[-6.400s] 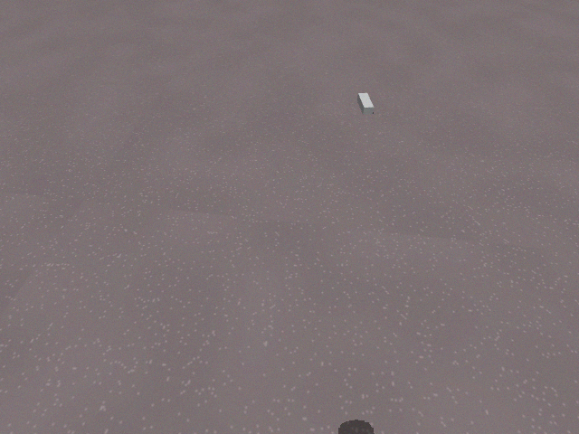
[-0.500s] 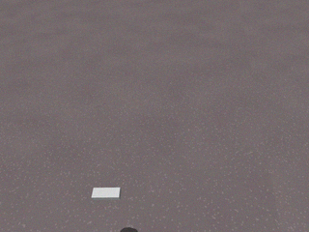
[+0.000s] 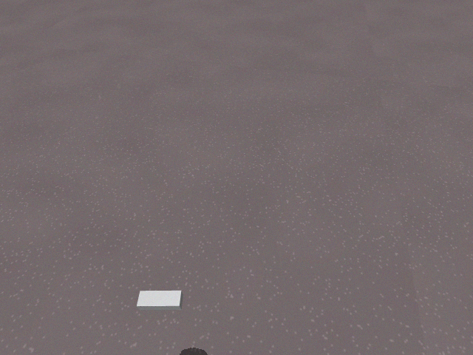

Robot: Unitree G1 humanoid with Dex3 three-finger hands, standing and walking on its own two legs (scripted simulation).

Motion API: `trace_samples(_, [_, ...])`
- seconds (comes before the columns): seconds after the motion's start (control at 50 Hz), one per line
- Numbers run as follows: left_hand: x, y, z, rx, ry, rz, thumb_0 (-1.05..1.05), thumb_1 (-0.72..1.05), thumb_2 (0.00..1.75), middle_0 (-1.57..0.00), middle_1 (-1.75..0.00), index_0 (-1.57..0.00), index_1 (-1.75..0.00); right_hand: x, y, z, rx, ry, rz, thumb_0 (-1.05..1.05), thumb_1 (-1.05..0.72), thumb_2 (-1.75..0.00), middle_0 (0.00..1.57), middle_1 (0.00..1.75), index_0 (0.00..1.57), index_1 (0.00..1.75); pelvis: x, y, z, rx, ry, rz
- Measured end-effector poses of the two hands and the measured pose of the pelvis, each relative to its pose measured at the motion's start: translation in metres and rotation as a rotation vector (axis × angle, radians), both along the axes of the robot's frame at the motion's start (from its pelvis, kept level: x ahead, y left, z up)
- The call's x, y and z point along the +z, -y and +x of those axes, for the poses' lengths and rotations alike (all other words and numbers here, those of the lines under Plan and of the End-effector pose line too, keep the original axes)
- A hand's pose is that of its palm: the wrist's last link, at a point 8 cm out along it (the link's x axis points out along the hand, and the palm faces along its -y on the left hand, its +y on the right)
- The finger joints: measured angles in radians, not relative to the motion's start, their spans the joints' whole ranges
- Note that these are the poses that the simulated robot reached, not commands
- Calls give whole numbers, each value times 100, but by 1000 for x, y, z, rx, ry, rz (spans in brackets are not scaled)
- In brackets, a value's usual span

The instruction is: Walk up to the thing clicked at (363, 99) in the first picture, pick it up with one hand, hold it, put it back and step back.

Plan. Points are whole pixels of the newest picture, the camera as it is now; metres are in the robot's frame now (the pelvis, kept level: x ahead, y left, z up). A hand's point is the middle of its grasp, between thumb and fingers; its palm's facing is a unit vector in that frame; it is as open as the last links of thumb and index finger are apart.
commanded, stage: walk up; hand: left
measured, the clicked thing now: (160, 300) +0.46 +0.36 -0.76
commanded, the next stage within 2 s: none
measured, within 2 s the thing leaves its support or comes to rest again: neither
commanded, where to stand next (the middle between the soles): +0.07 +0.00 m, yaw +2 degrees
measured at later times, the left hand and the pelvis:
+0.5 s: hand out of the picture +0.10 +0.27 -0.16, palm faces -0.01 -0.93 -0.37, open 7.4 cm; pelvis +0.01 +0.02 -0.01, yaw +1 degrees
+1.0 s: hand out of the picture +0.08 +0.33 -0.20, palm faces -0.09 -0.93 -0.35, open 7.4 cm; pelvis -0.01 +0.04 -0.04, yaw -4 degrees
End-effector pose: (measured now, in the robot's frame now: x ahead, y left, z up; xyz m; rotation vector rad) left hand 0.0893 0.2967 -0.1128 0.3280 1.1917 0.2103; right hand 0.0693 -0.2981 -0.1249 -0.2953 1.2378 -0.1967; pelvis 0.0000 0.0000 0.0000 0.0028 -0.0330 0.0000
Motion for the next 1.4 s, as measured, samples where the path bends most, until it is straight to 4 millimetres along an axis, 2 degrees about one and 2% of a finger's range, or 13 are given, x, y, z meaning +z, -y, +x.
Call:
trace_samples(0.46, [-4,-10,3,-10,12,-6,0,90,90,-20,-30,-20,-30,2,-9,8,2,13,-6,0,-91,-90,20,30,20,30,-3,-12,5,1,4,-9])
trace_samples(0.54, [-4,-31,-12,11,30,29,0,90,90,-20,-30,-21,-30,3,-8,15,33,2,-20,1,-91,-90,20,30,20,30,-8,-23,9,14,2,-27])
trace_samples(0.64, [-8,-73,-39,53,-54,58,0,90,90,-20,-30,-21,-30,9,-21,28,47,14,-55,1,-91,-90,20,30,20,30,-11,-47,19,21,13,-30])
trace_samples(0.7, [-24,-97,-38,79,-107,58,0,90,90,-20,-30,-21,-30,4,-29,28,48,21,-122,0,-91,-90,20,30,20,30,-24,-62,19,26,18,-14])
trace_samples(0.78, [-33,-109,-28,75,-128,54,0,91,90,-20,-30,-20,-30,10,-38,16,30,-10,-168,0,-91,-90,20,30,20,30,-25,-62,12,24,11,-12])
trace_samples(0.88, [-43,-104,-19,15,-115,29,0,91,90,-20,-30,-20,-30,21,-27,6,13,31,-228,0,-90,-90,21,30,21,30,-29,-56,3,-16,3,-5])
trace_samples(1.0, [-53,-73,-9,-56,-76,-2,0,91,90,-20,-30,-20,-30,27,11,-18,7,91,-286,0,-90,-90,21,30,21,30,-40,-38,-13,-71,10,2])
trace_samples(1.08, [-54,-43,-10,-82,-36,-5,0,91,90,-20,-30,-20,-30,13,46,-35,-2,98,-278,0,-90,-90,21,30,21,30,-52,-15,-22,-82,7,2])
trace_samples(1.14, [-51,-22,-25,-77,-25,8,0,91,90,-20,-30,-20,-30,-2,62,-45,-37,77,-255,0,-90,-90,21,30,21,30,-55,-1,-26,-68,13,-8])
trace_samples(1.2, [-38,-6,-39,-61,-35,11,0,90,90,-20,-30,-20,-30,-10,60,-51,-57,47,-196,1,-91,-90,20,30,20,30,-46,3,-23,-70,9,-3])
trace_samples(1.26, [-24,-2,-46,-49,-19,31,0,90,90,-20,-30,-21,-30,-18,50,-54,-38,7,-129,1,-91,-90,20,30,20,30,-38,4,-17,-55,7,-2])
trace_samples(1.34, [-5,-21,-55,-21,4,106,0,90,90,-21,-30,-21,-30,-27,31,-47,7,-44,-51,1,-91,-90,20,30,20,30,-33,-2,-7,-29,6,-1])
trace_samples(1.4, [8,-46,-63,1,-4,167,0,90,90,-21,-30,-21,-30,-30,15,-29,33,-42,-10,1,-91,-90,20,30,20,30,-32,-11,0,-11,6,2])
